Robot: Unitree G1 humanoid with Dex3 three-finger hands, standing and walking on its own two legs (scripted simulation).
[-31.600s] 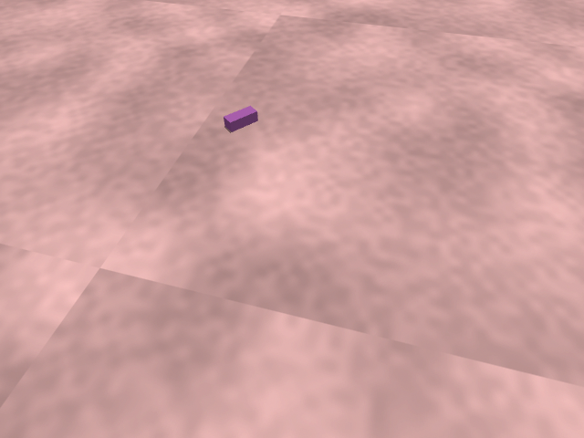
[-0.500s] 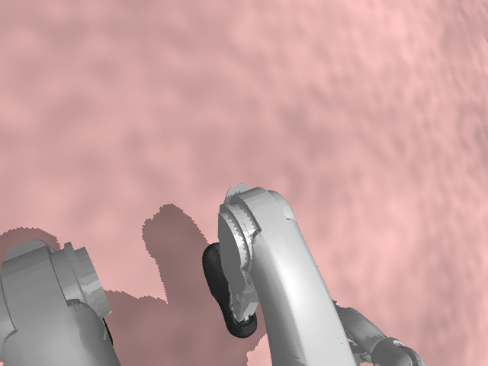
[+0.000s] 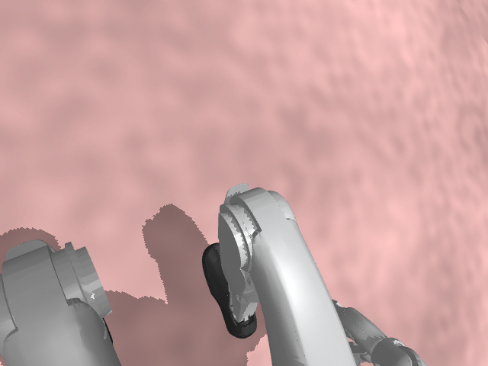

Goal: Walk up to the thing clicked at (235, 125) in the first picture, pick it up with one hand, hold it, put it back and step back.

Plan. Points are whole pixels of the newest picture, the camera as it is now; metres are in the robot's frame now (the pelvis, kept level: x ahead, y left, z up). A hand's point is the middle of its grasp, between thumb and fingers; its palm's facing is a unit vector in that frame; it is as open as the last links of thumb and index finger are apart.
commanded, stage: close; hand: left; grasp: from above
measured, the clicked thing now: out of the picture +0.43 +0.36 -0.26
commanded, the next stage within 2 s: settle in 0.04 s
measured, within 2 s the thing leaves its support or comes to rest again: leaves its support in 0.50 s
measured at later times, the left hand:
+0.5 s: hand out of the picture +0.42 +0.35 -0.24, palm faces -0.42 -0.15 -0.90, open 10.5 cm
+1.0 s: hand out of the picture +0.41 +0.36 -0.14, palm faces -0.46 -0.11 -0.88, open 10.4 cm
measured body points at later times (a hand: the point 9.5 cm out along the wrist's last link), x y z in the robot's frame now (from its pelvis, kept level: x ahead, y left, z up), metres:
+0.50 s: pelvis +0.00 +0.00 +0.00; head +0.26 +0.14 +0.34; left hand +0.44 +0.36 -0.18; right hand +0.09 -0.25 -0.06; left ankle +0.06 +0.13 -0.26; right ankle +0.11 -0.13 -0.26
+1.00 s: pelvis -0.01 +0.00 +0.03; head +0.22 +0.11 +0.40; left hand +0.43 +0.37 -0.09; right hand +0.12 -0.26 -0.07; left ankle +0.06 +0.13 -0.26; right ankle +0.11 -0.13 -0.26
